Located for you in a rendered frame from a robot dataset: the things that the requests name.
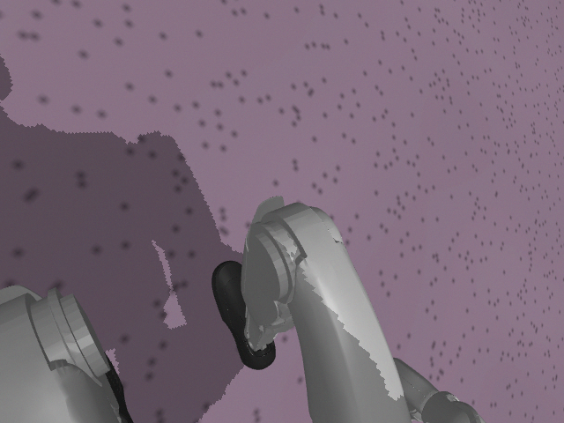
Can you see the right robot arm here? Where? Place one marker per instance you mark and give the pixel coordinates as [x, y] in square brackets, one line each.
[444, 407]

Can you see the right robot foot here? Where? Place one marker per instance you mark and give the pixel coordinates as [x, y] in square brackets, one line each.
[226, 287]

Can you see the right robot hand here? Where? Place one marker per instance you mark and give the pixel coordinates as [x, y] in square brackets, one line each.
[417, 389]

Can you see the left robot foot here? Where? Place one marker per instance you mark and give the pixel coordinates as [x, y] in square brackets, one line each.
[117, 388]

